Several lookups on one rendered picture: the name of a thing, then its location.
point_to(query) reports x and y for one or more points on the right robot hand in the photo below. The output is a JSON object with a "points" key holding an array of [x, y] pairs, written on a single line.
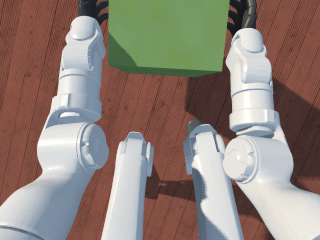
{"points": [[245, 17]]}

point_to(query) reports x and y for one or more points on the robot right upper arm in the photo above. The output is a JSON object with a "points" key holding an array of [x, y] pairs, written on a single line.
{"points": [[262, 168]]}

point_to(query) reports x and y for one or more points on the robot left forearm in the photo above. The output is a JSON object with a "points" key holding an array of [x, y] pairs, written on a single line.
{"points": [[80, 76]]}

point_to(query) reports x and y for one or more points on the robot right forearm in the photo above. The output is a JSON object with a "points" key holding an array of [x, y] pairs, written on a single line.
{"points": [[251, 87]]}

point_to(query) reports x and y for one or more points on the carton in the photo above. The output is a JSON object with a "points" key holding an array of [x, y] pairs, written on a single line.
{"points": [[184, 38]]}

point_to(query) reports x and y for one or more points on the right robot foot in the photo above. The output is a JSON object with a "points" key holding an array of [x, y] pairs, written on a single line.
{"points": [[191, 125]]}

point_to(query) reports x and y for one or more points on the robot left upper arm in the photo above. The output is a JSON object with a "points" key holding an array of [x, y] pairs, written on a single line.
{"points": [[45, 209]]}

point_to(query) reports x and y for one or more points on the left robot hand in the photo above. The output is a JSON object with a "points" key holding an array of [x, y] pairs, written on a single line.
{"points": [[91, 8]]}

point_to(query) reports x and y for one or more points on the robot left thigh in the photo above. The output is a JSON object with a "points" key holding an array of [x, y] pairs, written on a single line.
{"points": [[125, 213]]}

